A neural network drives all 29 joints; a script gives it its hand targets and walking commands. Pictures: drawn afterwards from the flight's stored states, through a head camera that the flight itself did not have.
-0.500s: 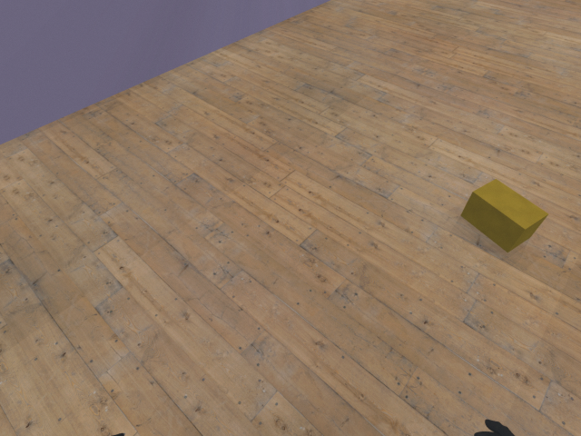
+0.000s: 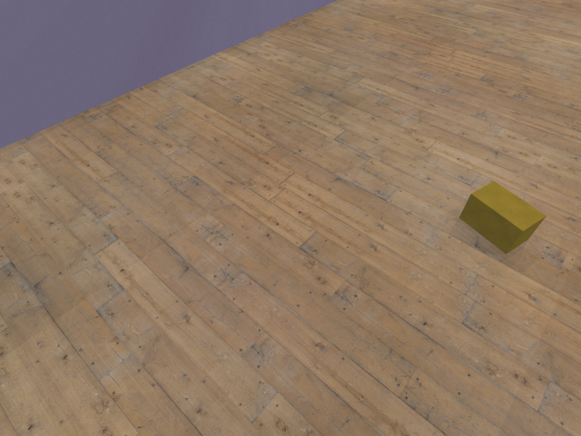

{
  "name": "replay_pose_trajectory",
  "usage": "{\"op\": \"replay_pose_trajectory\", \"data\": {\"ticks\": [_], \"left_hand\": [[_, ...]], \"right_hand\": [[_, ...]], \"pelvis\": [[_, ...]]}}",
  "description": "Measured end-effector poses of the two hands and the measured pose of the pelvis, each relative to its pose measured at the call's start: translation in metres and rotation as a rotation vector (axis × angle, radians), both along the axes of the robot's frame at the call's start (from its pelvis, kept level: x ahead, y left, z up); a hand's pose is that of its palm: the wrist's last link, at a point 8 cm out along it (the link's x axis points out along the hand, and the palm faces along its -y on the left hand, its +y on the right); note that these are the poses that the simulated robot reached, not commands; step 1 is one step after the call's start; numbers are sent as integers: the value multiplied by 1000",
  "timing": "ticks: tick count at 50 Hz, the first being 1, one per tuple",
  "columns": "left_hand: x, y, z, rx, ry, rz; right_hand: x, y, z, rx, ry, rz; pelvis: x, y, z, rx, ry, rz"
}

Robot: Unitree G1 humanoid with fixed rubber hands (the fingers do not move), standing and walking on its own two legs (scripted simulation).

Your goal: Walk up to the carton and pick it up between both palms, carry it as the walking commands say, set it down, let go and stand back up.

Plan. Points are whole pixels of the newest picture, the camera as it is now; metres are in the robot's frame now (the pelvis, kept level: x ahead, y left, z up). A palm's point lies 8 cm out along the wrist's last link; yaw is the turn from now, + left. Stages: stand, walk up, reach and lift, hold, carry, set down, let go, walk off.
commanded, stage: walk up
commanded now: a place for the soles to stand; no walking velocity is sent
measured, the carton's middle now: (499, 216) +1.10 -0.90 -0.70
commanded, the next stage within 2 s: none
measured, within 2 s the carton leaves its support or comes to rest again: neither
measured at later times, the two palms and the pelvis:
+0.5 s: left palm (197, 368) +0.25 +0.17 -0.09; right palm out of the picture +0.08 -0.47 -0.12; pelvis +0.08 -0.12 -0.02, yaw -19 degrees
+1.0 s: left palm (344, 239) +0.50 -0.09 -0.09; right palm out of the picture +0.06 -0.60 -0.12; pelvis +0.21 -0.28 -0.03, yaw -33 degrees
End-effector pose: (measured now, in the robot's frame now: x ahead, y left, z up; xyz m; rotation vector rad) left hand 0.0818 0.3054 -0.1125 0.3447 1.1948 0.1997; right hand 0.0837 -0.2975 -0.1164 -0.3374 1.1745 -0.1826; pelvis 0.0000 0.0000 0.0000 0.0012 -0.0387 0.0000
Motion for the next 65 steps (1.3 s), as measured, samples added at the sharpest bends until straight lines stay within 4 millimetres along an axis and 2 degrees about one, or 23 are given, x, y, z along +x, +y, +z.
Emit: {"op": "replay_pose_trajectory", "data": {"ticks": [2, 4, 9, 14, 18, 21, 25, 28, 31, 36, 40, 44, 47, 51, 58, 62, 65], "left_hand": [[3, 1, 0, -13, 4, -29], [11, 2, 0, -9, 18, -79], [51, -10, 7, -10, -3, -154], [106, -45, 15, 10, -55, -224], [146, -80, 15, 46, -133, -271], [155, -105, 17, 40, -132, -295], [170, -134, 18, 24, -96, -350], [191, -151, 14, 4, -89, -387], [224, -169, 2, -6, -95, -430], [293, -225, -4, -20, -111, -558], [352, -284, 4, -39, -169, -646], [402, -347, 12, -40, -262, -709], [418, -377, 18, -39, -301, -717], [416, -395, 26, -23, -276, -704], [414, -391, 26, 15, -180, -654], [427, -384, 19, 34, -125, -614], [448, -385, 5, 46, -83, -610]], "right_hand": [[3, -4, 2, -3, -45, -15], [1, -17, 5, -22, -107, -53], [-19, -66, 14, -97, -149, -140], [-32, -124, 10, -136, -165, -225], [-30, -163, -4, -137, -157, -260], [-17, -172, -6, -107, -175, -274], [-1, -168, -4, -52, -176, -272], [1, -166, -4, -41, -143, -285], [-10, -171, -7, -77, -124, -316], [-42, -192, 2, -117, -81, -453], [-62, -220, 8, -135, -33, -512], [-73, -257, 0, -138, 5, -566], [-58, -281, -3, -132, -4, -592], [-11, -307, -2, -110, -84, -576], [67, -333, -3, -40, -141, -505], [109, -350, -1, -42, -155, -488], [139, -366, 1, -79, -184, -487]], "pelvis": [[0, -1, -3, 15, 5, -40], [2, -5, -6, 34, 9, -87], [12, -24, -12, 63, -9, -176], [35, -58, -23, 59, -30, -246], [51, -91, -37, 20, -29, -271], [63, -103, -32, 7, -23, -295], [81, -118, -23, 7, -5, -329], [99, -127, -21, 10, 1, -358], [120, -138, -29, 27, 6, -404], [145, -169, -30, 58, -6, -462], [164, -202, -30, 56, -3, -505], [181, -242, -38, 19, -3, -534], [194, -267, -37, 20, -3, -550], [214, -287, -27, 15, -8, -576], [255, -317, -20, -5, -9, -600], [289, -333, -21, -14, -3, -608], [317, -344, -29, 4, -1, -625]]}}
